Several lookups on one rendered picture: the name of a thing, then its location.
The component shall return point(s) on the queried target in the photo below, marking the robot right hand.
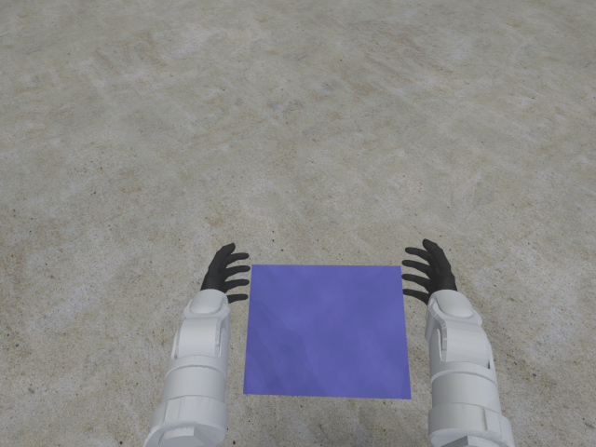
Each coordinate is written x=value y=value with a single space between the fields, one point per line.
x=438 y=271

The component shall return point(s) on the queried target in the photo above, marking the robot left hand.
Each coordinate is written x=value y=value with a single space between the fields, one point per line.
x=218 y=273

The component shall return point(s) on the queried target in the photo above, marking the right robot forearm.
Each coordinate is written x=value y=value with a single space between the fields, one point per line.
x=466 y=410

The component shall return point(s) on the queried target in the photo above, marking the carton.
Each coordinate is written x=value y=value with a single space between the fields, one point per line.
x=327 y=331

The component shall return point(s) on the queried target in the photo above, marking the left robot forearm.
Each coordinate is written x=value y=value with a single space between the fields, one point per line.
x=192 y=411

